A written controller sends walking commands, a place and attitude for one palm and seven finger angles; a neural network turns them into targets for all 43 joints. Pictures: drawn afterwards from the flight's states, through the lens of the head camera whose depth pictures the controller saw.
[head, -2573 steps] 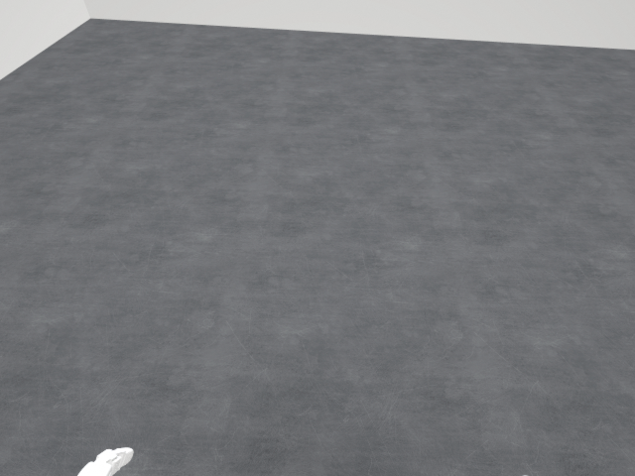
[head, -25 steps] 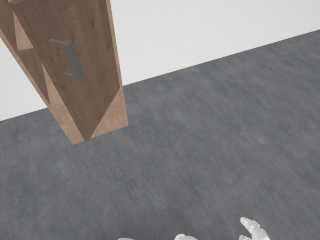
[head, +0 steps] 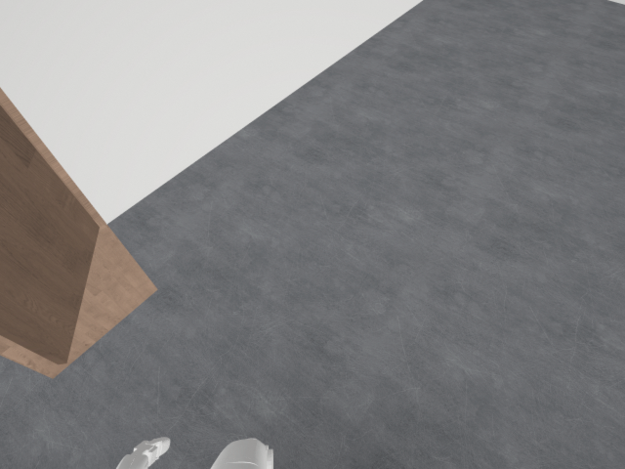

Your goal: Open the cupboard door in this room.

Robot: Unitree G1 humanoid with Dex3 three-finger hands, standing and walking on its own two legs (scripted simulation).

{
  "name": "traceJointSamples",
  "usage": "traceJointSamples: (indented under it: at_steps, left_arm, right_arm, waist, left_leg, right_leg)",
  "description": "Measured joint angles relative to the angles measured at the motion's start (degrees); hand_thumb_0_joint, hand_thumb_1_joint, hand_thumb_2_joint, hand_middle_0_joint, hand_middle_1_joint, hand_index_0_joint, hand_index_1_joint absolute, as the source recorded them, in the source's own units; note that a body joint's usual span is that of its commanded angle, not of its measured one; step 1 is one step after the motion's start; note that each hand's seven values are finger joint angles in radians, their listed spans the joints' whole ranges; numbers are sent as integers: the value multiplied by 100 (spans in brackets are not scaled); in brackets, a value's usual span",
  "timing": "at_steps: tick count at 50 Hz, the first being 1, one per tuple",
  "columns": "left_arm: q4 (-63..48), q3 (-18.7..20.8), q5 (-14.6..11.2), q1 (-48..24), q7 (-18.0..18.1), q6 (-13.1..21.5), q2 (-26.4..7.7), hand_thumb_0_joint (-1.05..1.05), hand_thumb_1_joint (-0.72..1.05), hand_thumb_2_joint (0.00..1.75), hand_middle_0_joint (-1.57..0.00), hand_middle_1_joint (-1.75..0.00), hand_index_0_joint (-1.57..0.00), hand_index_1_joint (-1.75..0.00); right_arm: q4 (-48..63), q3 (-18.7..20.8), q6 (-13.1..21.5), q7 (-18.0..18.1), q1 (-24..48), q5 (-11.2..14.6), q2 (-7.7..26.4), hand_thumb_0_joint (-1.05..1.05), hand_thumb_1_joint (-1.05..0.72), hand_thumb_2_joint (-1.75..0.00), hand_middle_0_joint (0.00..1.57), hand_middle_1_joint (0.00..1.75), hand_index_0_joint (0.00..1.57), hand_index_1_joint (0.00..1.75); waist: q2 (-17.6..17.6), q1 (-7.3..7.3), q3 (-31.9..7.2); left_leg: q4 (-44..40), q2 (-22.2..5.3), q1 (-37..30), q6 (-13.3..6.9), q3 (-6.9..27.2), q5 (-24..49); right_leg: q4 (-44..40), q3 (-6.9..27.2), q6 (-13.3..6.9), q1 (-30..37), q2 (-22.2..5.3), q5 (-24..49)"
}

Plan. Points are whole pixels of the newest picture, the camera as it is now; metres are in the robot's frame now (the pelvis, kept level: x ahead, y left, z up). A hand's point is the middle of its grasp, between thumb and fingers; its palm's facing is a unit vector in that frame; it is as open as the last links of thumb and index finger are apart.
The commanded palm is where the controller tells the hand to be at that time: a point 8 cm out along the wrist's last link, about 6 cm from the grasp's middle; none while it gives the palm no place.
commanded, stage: walk to a spot facing it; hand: left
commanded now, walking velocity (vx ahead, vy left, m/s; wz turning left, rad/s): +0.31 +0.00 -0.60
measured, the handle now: out of the picture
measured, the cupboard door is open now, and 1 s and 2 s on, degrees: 48 48 48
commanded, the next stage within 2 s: turn to face it in 1.70 s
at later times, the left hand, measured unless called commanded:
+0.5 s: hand (194, 372) +0.27 +0.21 -0.16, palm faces -0.27 -0.95 -0.16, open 7.4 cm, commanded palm none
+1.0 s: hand (311, 267) +0.46 +0.03 -0.15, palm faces -0.41 -0.88 -0.24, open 7.1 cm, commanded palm none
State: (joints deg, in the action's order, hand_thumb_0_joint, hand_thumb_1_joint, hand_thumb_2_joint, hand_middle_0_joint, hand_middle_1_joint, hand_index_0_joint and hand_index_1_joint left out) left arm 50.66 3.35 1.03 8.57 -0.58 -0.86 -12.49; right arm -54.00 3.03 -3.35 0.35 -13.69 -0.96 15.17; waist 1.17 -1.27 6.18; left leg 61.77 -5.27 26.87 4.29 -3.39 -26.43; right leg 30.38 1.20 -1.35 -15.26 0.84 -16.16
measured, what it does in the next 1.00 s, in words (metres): walks ahead, turning right: left foot, then right foot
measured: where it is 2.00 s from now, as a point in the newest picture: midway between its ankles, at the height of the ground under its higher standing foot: (410, 293)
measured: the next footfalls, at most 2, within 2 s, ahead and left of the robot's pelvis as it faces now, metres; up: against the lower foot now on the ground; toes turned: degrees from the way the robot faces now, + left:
left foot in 0.26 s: +0.16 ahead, +0.14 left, +0.00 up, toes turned -6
right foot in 0.76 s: +0.32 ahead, -0.16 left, +0.00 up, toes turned -31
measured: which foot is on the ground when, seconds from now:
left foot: up 0.00-0.24, down 0.26-0.74, up 0.76-1.00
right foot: down 0.00-0.26, up 0.28-0.74, down 0.76-1.00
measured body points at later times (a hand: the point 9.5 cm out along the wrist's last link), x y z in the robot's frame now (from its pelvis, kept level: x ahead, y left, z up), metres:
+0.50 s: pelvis +0.13 +0.04 +0.01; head +0.17 +0.05 +0.46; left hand +0.28 +0.26 -0.14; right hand +0.07 -0.19 -0.12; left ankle +0.12 +0.14 -0.74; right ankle +0.13 -0.11 -0.64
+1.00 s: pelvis +0.30 -0.12 +0.01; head +0.33 -0.14 +0.46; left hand +0.48 +0.07 -0.13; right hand +0.22 -0.32 -0.15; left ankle +0.42 +0.03 -0.66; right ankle +0.28 -0.14 -0.74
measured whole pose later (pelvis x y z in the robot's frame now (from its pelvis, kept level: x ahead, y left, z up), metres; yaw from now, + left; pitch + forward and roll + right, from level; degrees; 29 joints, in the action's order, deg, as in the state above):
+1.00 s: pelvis +0.30 -0.12 +0.01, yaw -27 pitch +1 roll +1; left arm 57.2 4.4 0.2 11.4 0.1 4.0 -10.9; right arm -58.2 2.4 0.8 -0.1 -14.5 -1.5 9.1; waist 0.4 -2.1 3.8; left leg 58.4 -9.1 33.2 3.0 -2.6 -13.1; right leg 20.1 -5.3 -7.1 -9.8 4.3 -11.6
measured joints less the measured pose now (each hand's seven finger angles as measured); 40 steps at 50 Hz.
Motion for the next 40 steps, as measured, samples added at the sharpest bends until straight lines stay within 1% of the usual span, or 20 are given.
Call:
traceJointSamples:
  at_steps: [3,7,10,12,13,14,15,16,18,20,22,25,27,30,33,36,37,38,39,40]
  left_arm:
    - [94,-24,12,203,-25,46,50,0,91,89,-20,-30,-20,-30]
    - [233,-31,39,489,-93,84,97,0,91,89,-20,-30,-20,-30]
    - [329,5,59,694,-117,86,84,1,91,89,-20,-30,-20,-30]
    - [388,49,49,841,-126,59,55,1,91,89,-20,-30,-20,-30]
    - [404,70,33,931,-133,40,60,1,91,89,-20,-30,-20,-30]
    - [468,93,16,932,-138,2,29,1,91,89,-20,-30,-20,-30]
    - [537,121,20,898,-149,-47,-16,1,91,89,-20,-30,-20,-30]
    - [575,156,36,868,-172,-75,-65,1,91,89,-20,-30,-20,-30]
    - [598,224,89,764,-224,-68,-161,1,91,89,-20,-30,-20,-30]
    - [533,257,112,618,-270,-55,-222,1,91,89,-19,-30,-19,-30]
    - [432,258,110,471,-295,-45,-234,1,91,89,-19,-30,-19,-30]
    - [326,224,102,259,-314,-45,-186,1,92,90,-19,-30,-19,-30]
    - [299,186,100,101,-320,-64,-136,1,92,90,-19,-30,-19,-30]
    - [284,119,93,-173,-327,-88,-52,1,92,90,-19,-29,-19,-30]
    - [272,57,77,-477,-326,-87,29,1,92,90,-19,-29,-19,-30]
    - [208,0,62,-723,-312,4,102,1,92,90,-19,-30,-19,-30]
    - [170,-16,64,-759,-306,89,108,1,91,90,-19,-30,-19,-30]
    - [127,-19,73,-771,-282,199,95,1,91,90,-19,-30,-19,-30]
    - [108,-3,44,-773,-228,293,112,1,91,89,-19,-30,-19,-30]
    - [111,-2,0,-745,-176,343,133,0,91,89,-19,-30,-19,-30]
  right_arm:
    - [102,25,57,-76,131,-14,-47,1,-91,-90,20,30,20,30]
    - [221,41,149,-134,307,-14,-108,1,-91,-90,19,30,20,30]
    - [305,25,256,-138,413,6,-166,1,-91,-90,19,30,20,30]
    - [377,-20,388,-113,429,12,-191,1,-91,-90,20,30,20,30]
    - [441,-49,483,-91,406,-4,-162,1,-91,-90,20,30,20,30]
    - [460,-63,573,-48,415,-41,-192,1,-91,-90,20,30,20,30]
    - [467,-97,623,-13,400,-70,-245,0,-91,-90,20,30,20,30]
    - [478,-136,646,-1,339,-96,-304,0,-91,-90,20,30,20,30]
    - [460,-196,682,15,119,-120,-415,0,-91,-90,20,30,20,30]
    - [350,-236,706,42,-122,-110,-498,0,-91,-90,20,30,21,30]
    - [191,-263,726,68,-359,-85,-551,0,-91,-90,20,30,21,30]
    - [-55,-272,724,88,-700,-68,-583,0,-91,-90,20,30,21,30]
    - [-208,-267,713,89,-919,-72,-587,0,-91,-90,20,30,20,30]
    - [-413,-257,685,84,-1218,-96,-578,0,-91,-90,20,30,20,30]
    - [-598,-262,653,83,-1478,-130,-567,0,-91,-90,20,30,20,30]
    - [-799,-283,600,79,-1726,-130,-573,0,-91,-90,20,30,20,30]
    - [-876,-296,572,69,-1814,-107,-603,0,-91,-90,20,30,20,30]
    - [-951,-308,526,44,-1867,-61,-657,0,-91,-90,20,30,20,30]
    - [-1019,-309,451,22,-1776,-12,-680,1,-91,-90,20,30,20,30]
    - [-1051,-292,388,5,-1622,17,-685,1,-91,-90,20,30,20,30]
  waist:
    - [-103,30,-74]
    - [-159,133,-183]
    - [-234,255,-249]
    - [-278,297,-317]
    - [-212,298,-389]
    - [-233,268,-390]
    - [-280,259,-360]
    - [-327,249,-349]
    - [-388,210,-363]
    - [-411,210,-358]
    - [-399,210,-351]
    - [-336,158,-329]
    - [-299,81,-305]
    - [-252,-74,-238]
    - [-195,-266,-147]
    - [-84,-386,-83]
    - [-90,-385,-80]
    - [-162,-340,-98]
    - [-176,-285,-41]
    - [-172,-279,41]
  left_leg:
    - [-255,30,160,50,36,382]
    - [-1034,108,95,40,113,562]
    - [-1808,239,-169,-17,142,517]
    - [-2638,315,-562,-57,92,718]
    - [-3020,276,-731,-138,120,776]
    - [-2909,278,-696,-295,70,1020]
    - [-2770,268,-727,-423,-25,1061]
    - [-2765,245,-828,-504,-122,1037]
    - [-3011,198,-1091,-550,-247,1021]
    - [-3393,157,-1392,-506,-369,1098]
    - [-3729,126,-1662,-491,-509,1151]
    - [-4054,97,-2031,-473,-743,1114]
    - [-4182,94,-2259,-444,-895,1028]
    - [-4282,96,-2582,-363,-1106,843]
    - [-4279,65,-2868,-232,-1267,599]
    - [-3952,-108,-3031,-41,-1349,207]
    - [-3546,-195,-2966,-8,-1336,27]
    - [-2783,-282,-2700,-43,-1290,-95]
    - [-1700,-327,-2287,-91,-999,-262]
    - [-672,-297,-1843,-149,-633,-289]
  right_leg:
    - [-342,216,-20,204,40,142]
    - [-567,464,-11,414,105,147]
    - [-525,668,52,512,121,10]
    - [-272,806,126,491,143,-216]
    - [66,798,64,353,206,-468]
    - [719,707,42,118,200,-838]
    - [1480,583,31,-151,175,-1046]
    - [2175,425,23,-435,131,-1065]
    - [3188,96,43,-975,-5,-733]
    - [3673,-116,101,-1428,-163,-243]
    - [3813,-198,146,-1805,-279,135]
    - [3572,-271,175,-2166,-405,489]
    - [3152,-348,172,-2257,-476,640]
    - [2277,-519,119,-2186,-532,769]
    - [1447,-698,-17,-1918,-475,628]
    - [821,-882,-245,-1423,-259,342]
    - [560,-925,-345,-1136,-187,352]
    - [460,-894,-478,-997,-183,488]
    - [681,-874,-531,-1020,-137,425]
    - [789,-867,-544,-941,-87,288]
